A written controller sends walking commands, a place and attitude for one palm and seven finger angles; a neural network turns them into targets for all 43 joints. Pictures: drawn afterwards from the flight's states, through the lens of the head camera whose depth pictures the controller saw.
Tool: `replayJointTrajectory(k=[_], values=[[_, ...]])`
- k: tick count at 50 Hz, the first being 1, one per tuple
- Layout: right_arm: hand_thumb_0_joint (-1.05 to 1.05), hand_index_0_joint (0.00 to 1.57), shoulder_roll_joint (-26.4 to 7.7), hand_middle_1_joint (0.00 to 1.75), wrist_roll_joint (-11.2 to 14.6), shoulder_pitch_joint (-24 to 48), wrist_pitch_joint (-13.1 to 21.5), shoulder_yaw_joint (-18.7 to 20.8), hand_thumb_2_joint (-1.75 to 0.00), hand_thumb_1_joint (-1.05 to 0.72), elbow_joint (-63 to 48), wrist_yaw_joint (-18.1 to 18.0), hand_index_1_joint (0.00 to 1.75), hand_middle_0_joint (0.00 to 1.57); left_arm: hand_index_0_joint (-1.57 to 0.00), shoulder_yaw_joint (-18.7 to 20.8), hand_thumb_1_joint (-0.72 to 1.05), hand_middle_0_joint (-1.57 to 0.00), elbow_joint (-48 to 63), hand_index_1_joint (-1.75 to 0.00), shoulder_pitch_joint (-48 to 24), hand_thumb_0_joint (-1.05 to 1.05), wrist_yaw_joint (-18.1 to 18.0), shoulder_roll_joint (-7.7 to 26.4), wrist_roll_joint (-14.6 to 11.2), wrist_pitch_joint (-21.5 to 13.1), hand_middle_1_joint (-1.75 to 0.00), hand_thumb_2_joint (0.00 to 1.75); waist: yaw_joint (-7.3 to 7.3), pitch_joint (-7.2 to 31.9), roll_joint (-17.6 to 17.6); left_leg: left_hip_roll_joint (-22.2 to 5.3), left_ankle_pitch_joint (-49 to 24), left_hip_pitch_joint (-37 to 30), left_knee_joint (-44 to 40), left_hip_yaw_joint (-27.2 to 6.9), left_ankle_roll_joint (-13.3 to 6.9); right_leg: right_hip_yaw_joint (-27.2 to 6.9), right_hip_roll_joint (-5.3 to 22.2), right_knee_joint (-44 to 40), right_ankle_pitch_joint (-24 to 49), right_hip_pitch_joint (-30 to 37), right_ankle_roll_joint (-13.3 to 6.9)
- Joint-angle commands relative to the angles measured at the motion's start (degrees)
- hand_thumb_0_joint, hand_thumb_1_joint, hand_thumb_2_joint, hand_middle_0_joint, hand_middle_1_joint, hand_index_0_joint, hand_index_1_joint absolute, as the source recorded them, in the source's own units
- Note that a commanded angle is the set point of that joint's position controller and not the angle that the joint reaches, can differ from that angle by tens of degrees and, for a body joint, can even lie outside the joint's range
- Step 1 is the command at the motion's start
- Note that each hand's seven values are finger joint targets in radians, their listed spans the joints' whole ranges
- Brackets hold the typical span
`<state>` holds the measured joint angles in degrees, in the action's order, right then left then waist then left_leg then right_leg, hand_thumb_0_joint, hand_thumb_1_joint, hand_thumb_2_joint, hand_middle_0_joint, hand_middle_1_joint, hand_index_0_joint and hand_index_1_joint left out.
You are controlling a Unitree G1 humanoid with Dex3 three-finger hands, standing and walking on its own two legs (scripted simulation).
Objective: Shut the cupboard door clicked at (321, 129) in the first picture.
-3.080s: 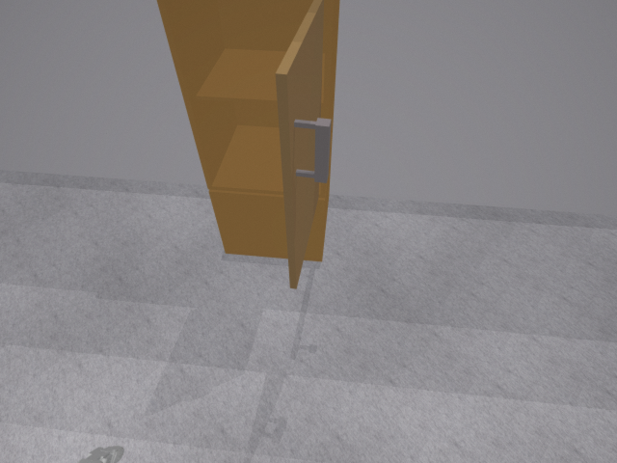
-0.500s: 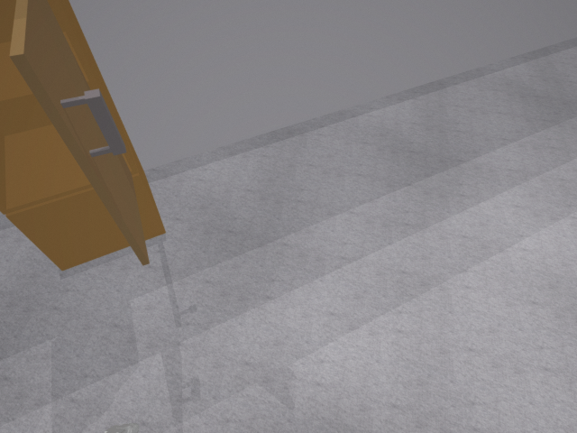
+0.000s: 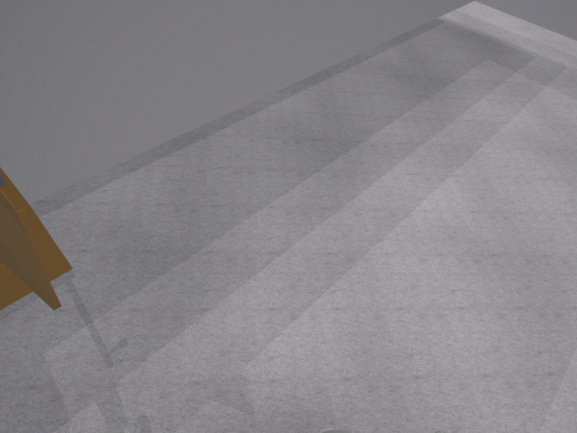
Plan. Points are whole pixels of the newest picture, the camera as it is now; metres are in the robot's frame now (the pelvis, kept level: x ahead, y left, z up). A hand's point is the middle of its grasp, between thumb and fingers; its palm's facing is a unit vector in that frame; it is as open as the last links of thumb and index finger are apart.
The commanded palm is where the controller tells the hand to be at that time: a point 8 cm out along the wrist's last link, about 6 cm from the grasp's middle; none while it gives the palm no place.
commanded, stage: walk around to get in front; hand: left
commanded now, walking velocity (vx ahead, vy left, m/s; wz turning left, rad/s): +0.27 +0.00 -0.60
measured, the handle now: out of the picture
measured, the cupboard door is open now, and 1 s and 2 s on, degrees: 86 86 86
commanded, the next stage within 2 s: none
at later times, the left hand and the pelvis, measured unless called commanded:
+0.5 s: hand (243, 360) +0.25 +0.08 -0.15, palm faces -0.31 -0.93 -0.20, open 7.3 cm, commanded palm none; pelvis +0.07 -0.06 -0.01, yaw -17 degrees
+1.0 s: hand (241, 311) +0.35 +0.10 -0.19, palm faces -0.37 -0.92 -0.14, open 7.3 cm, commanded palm none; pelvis +0.29 -0.07 +0.00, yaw -28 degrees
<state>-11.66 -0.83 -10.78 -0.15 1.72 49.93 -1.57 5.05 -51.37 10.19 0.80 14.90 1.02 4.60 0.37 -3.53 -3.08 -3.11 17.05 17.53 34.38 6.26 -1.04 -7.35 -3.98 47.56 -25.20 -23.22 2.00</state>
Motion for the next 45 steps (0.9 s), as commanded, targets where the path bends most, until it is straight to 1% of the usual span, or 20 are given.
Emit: replayJointTrajectory(k=[1,3,8,17,19,20,21,22,23,24,26,27,29,38,40,41,42,43,44,45], values=[[0.0,0.2,-10.68,0.3,-0.78,-0.42,1.52,1.94,-0.9,-0.9,-3.49,-0.96,0.3,0.2,-0.2,2.02,0.9,-0.2,4.21,-0.3,0.39,0.0,1.82,5.03,1.02,-1.69,-0.3,0.9,0.11,3.34,11.58,-16.83,8.9,-5.9,-22.75,-14.65,-4.16,5.39,4.52,21.76,1.47,-10.13,0.84],[0.0,0.2,-9.71,0.3,-0.79,-2.96,1.82,2.09,-0.9,-0.9,-2.24,-0.83,0.3,0.2,-0.2,1.55,0.9,-0.2,3.92,-0.3,-0.83,0.0,2.49,3.71,1.02,-1.49,-0.3,0.9,-1.2,1.92,12.14,-14.8,10.3,-7.72,-23.3,-10.02,-3.54,7.22,5.42,20.67,5.12,-11.39,1.14],[0.0,0.2,-9.8,0.3,-0.73,-10.67,2.74,2.92,-0.9,-0.9,1.45,-0.55,0.3,0.2,-0.2,0.96,0.9,-0.2,4.86,-0.3,-5.53,0.0,3.12,1.58,0.98,-2.04,-0.3,0.9,-3.88,0.25,10.41,-18.24,9.36,-13.88,-24.79,-7.85,-5.06,9.32,8.52,11.55,5.95,-14.27,1.45],[0.0,0.2,-10.83,0.3,-1.34,-12.27,2.87,3.8,-0.9,-0.9,4.91,0.56,0.3,0.2,-0.2,0.23,0.9,-0.2,4.76,-0.3,-9.19,0.0,3.19,-0.78,0.92,-3.4,-0.3,0.9,-4.39,0.74,12.53,-20.23,3.16,-12.74,-21.21,1.68,-4.18,14.6,8.06,-7.48,3.4,-3.65,-0.07],[0.0,0.2,-11.03,0.3,-1.34,-11.81,2.79,3.82,-0.9,-0.9,5.19,0.77,0.3,0.2,-0.2,0.3,0.9,-0.2,3.88,-0.3,-6.87,0.0,2.92,-0.61,0.87,-4.16,-0.3,0.9,-2.99,2.63,12.38,-19.65,-1.54,-12.85,-16.17,4.19,-2.89,15.85,6.69,-13.8,4.59,2.36,-1.12],[0.0,0.2,-10.91,0.3,-1.27,-11.5,2.68,3.69,-0.9,-0.9,5.24,0.94,0.3,0.2,-0.2,0.54,0.9,-0.2,2.09,-0.3,-2.84,0.0,2.65,0.19,0.94,-4.62,-0.3,0.9,-0.58,3.85,10.69,-17.7,-4.81,-10.26,-9.56,6.75,-1.33,18.21,4.47,-18.04,8.07,9.73,-1.99],[0.0,0.2,-9.65,0.3,-0.8,-10.79,2.7,3.41,-0.9,-0.9,4.91,1.41,0.3,0.2,-0.2,1.11,0.9,-0.2,-0.49,-0.3,5.06,0.0,2.03,3.31,1.01,-5.36,-0.3,0.9,3.4,7.46,4.63,-15.24,-10.22,-3.16,3.79,10.86,1.09,15.75,5.31,-22.41,9.07,23.24,-4.22],[0.0,0.2,-5.35,0.3,-0.03,-8.92,2.79,2.04,-0.9,-0.9,2.25,2.17,0.3,0.2,-0.2,2.78,0.9,-0.2,-3.05,-0.3,13.64,0.0,1.15,10.93,1.09,-6.35,-0.3,0.9,7.5,11.42,-12.23,-9.34,8.34,16.23,21.13,12.82,3.96,-5.84,20.49,-28.58,0.78,38.93,-10.14],[0.0,0.2,-5.48,0.3,-0.41,-2.02,2.62,1.71,-0.9,-0.9,-1.37,2.02,0.3,0.2,-0.2,3.39,0.9,-0.2,-4.58,-0.3,18.72,0.0,0.28,15.4,-0.44,-6.04,-0.3,0.9,9.2,9.96,-13.72,-4.67,18.62,27.71,32.93,4.28,4.63,-22.65,28.79,-32.93,8.1,38.89,-14.26],[0.0,0.2,-6.48,0.3,-0.23,-0.08,2.67,2.31,-0.9,-0.9,-1.44,1.69,0.3,0.2,-0.2,3.42,0.9,-0.2,-4.39,-0.3,16.83,0.0,-0.45,14.52,-0.6,-6.19,-0.3,0.9,8.34,8.21,-11.3,-6.7,14.21,29.12,37.49,-1.62,3.89,-22.67,28.99,-34.46,5.18,33.47,-15.19],[0.0,0.2,-6.3,0.3,-0.82,-0.14,2.67,2.73,-0.9,-0.9,0.57,1.79,0.3,0.2,-0.2,1.75,0.9,-0.2,-2.57,-0.3,7.62,0.0,-0.75,8.16,-0.21,-6.61,-0.3,0.9,3.6,1.44,-3.03,-9.11,4.47,27.08,35.26,-4.23,4.1,-12.92,24.08,-35.72,2.2,23.7,-13.56],[0.0,0.2,-5.42,0.3,-1.17,-1.65,2.38,2.68,-0.9,-0.9,1.68,1.99,0.3,0.2,-0.2,0.87,0.9,-0.2,-2.1,-0.3,5.5,0.0,-0.68,6.16,0.01,-7.02,-0.3,0.9,1.6,0.59,-2.18,-8.97,1.74,23.07,31.77,-3.0,4.82,-6.39,20.81,-35.14,9.94,19.56,-11.75],[0.0,0.2,-4.34,0.3,-1.27,-4.66,1.76,2.59,-0.9,-0.9,3.27,2.12,0.3,0.2,-0.2,0.17,0.9,-0.2,-2.95,-0.3,5.83,0.0,-0.63,4.62,0.26,-8.08,-0.3,0.9,-0.44,0.22,-4.24,-7.7,-0.61,20.0,28.25,-1.39,5.65,-0.68,17.93,-34.5,22.79,17.08,-10.74],[0.0,0.2,-2.92,0.3,-0.53,4.07,3.02,1.97,-0.9,-0.9,-0.38,3.45,0.3,0.2,-0.2,0.04,0.9,-0.2,-6.03,-0.3,8.9,0.0,-1.37,5.37,0.52,-8.76,-0.3,0.9,0.33,-1.59,-5.61,-3.89,-6.69,11.31,6.25,0.01,3.59,0.06,16.61,-32.72,25.84,16.5,-10.03],[0.0,0.2,-4.02,0.3,-0.57,0.98,3.56,2.37,-0.9,-0.9,0.58,3.0,0.3,0.2,-0.2,0.37,0.9,-0.2,-6.38,-0.3,8.27,0.0,-1.38,5.92,0.32,-8.65,-0.3,0.9,-1.71,-1.09,-4.38,-1.98,-6.97,2.23,1.65,0.97,2.6,0.33,16.37,-28.23,29.39,14.15,-9.39],[0.0,0.2,-5.49,0.3,-0.78,-5.7,3.84,2.94,-0.9,-0.9,2.81,2.46,0.3,0.2,-0.2,0.51,0.9,-0.2,-6.52,-0.3,7.64,0.0,-1.38,5.72,0.32,-8.54,-0.3,0.9,-4.84,1.6,-0.85,-0.7,-8.33,-7.71,-1.86,0.95,2.26,1.56,14.17,-19.93,31.36,11.4,-8.12],[0.0,0.2,-9.58,0.3,-1.28,-15.7,4.12,3.88,-0.9,-0.9,5.71,1.62,0.3,0.2,-0.2,0.51,0.9,-0.2,-6.29,-0.3,7.96,0.0,-1.14,4.04,-0.07,-8.41,-0.3,0.9,-8.65,7.53,5.93,-4.17,-5.4,-19.02,-5.29,-3.14,1.41,3.94,10.46,-6.09,27.57,8.25,-6.39],[0.0,0.2,-16.58,0.3,-2.07,-21.8,4.34,5.31,-0.9,-0.9,7.31,1.12,0.3,0.2,-0.2,0.27,0.9,-0.2,-5.98,-0.3,12.99,0.0,-0.47,0.28,-0.88,-7.8,-0.3,0.9,-8.61,14.19,24.67,-20.25,0.75,-28.93,-13.26,-25.04,-2.68,10.85,1.49,14.23,1.26,-2.94,-3.38],[0.0,0.2,-15.99,0.3,-1.32,-20.53,3.76,4.63,-0.9,-0.9,7.4,0.83,0.3,0.2,-0.2,-0.14,0.9,-0.2,-5.1,-0.3,12.83,0.0,-0.65,0.73,-0.59,-7.89,-0.3,0.9,-7.47,14.27,26.52,-24.99,10.62,-26.67,-21.64,-35.14,-4.47,5.84,0.92,25.39,-7.21,-8.94,-3.98],[0.0,0.2,-12.81,0.3,-0.71,-13.69,3.55,4.05,-0.9,-0.9,6.06,0.49,0.3,0.2,-0.2,0.04,0.9,-0.2,-5.61,-0.3,10.04,0.0,-0.65,1.29,-0.37,-7.58,-0.3,0.9,-5.99,9.13,20.47,-25.38,18.21,-18.76,-24.15,-32.83,-4.56,3.97,5.11,30.19,-1.69,-11.16,-4.53]])
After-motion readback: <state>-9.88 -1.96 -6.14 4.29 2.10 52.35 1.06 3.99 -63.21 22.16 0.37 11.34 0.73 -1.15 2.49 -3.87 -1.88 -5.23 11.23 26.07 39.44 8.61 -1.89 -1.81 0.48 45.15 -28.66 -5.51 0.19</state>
